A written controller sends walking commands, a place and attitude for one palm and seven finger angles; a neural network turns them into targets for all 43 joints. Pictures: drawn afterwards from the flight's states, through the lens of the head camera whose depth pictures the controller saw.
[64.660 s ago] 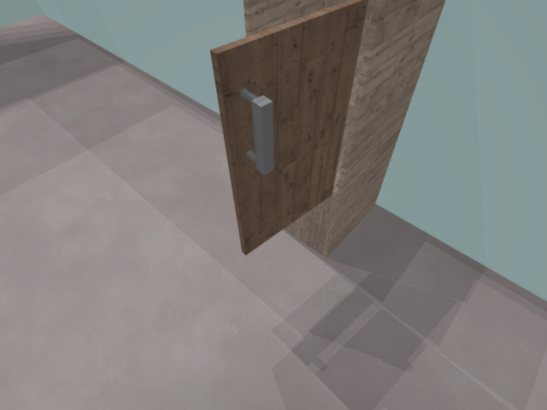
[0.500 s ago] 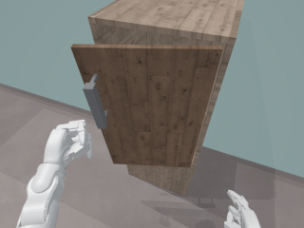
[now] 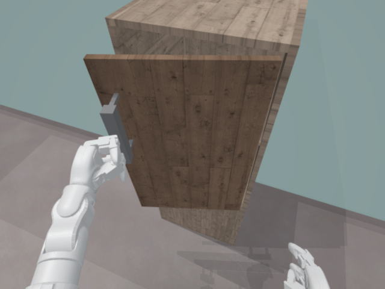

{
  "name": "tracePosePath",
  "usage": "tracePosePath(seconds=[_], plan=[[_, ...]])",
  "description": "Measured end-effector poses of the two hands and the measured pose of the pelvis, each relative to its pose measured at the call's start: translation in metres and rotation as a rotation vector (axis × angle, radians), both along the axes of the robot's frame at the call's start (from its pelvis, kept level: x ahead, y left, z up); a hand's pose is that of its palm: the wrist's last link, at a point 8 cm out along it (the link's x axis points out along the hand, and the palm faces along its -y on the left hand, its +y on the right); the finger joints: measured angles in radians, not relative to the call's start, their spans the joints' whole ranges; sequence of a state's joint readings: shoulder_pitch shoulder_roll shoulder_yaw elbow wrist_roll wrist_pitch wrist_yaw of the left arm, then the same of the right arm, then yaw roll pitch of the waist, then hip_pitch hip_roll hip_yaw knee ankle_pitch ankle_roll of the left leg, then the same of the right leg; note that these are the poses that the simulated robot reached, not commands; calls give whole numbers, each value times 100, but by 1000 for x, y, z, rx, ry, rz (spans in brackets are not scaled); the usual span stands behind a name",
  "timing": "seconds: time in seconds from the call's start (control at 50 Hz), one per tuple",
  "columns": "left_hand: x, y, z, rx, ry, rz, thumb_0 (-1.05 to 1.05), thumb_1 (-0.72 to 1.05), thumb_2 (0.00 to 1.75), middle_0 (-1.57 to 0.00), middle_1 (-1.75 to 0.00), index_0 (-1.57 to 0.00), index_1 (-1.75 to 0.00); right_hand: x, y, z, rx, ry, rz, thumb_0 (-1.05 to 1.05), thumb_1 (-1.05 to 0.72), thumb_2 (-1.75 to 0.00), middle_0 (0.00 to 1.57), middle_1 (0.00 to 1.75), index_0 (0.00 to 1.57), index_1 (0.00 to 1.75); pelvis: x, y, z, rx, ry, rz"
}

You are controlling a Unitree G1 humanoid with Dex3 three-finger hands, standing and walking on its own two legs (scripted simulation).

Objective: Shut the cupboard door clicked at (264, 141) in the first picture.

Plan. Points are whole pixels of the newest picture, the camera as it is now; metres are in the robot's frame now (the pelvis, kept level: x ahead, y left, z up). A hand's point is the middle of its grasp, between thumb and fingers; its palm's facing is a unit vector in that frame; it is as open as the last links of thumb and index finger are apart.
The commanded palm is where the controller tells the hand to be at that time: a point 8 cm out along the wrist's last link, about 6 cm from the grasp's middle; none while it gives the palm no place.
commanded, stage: bring the fist close to the handle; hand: left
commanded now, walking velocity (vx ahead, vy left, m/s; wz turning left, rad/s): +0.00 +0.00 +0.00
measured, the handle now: (121, 130) +0.42 +0.19 +0.11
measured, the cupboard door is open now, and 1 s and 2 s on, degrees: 18 13 0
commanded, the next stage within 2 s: push the door shut along its arc in 0.40 s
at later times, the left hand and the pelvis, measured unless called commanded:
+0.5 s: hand (122, 165) +0.32 +0.16 +0.11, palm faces +0.01 -1.00 -0.04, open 3.1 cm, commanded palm +0.29 +0.21 +0.11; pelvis +0.00 +0.00 +0.00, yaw +0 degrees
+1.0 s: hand (126, 147) +0.37 +0.16 +0.11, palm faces -0.10 -0.99 -0.05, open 3.2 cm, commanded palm +0.36 +0.20 +0.11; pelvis -0.01 +0.00 +0.00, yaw +1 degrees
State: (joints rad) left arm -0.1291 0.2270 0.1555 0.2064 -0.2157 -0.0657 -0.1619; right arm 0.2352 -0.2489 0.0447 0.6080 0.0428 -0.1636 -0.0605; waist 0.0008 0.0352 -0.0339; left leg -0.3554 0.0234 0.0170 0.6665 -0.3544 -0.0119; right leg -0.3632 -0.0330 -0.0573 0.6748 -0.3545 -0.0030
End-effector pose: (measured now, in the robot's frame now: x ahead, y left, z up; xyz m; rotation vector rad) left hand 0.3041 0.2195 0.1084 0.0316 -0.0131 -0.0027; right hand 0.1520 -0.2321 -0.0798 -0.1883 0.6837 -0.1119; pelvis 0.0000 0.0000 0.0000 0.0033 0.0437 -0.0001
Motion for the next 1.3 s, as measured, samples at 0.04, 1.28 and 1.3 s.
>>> tracePosePath(seconds=[0.04, 1.28, 1.3], plan=[[4, -1, 1, -2, -2, 2, 2, 90, 90, -130, -150, -130, -150, -1, 0, -1, 1, 8, -5, 1, -90, -90, 20, 30, 21, 30, 0, 0, 0, 0, 1, -2], [83, -7, 7, 25, 26, -185, 1, 102, 103, -130, -150, -130, -150, -74, -16, -27, -49, 231, -78, 1, -90, -90, 20, 30, 21, 30, -20, 7, -6, -7, 53, 18], [86, -11, 7, 27, 26, -201, 2, 101, 102, -130, -150, -130, -150, -77, -17, -28, -50, 237, -80, 1, -90, -90, 20, 30, 21, 30, -20, 7, -7, -7, 57, 18]])
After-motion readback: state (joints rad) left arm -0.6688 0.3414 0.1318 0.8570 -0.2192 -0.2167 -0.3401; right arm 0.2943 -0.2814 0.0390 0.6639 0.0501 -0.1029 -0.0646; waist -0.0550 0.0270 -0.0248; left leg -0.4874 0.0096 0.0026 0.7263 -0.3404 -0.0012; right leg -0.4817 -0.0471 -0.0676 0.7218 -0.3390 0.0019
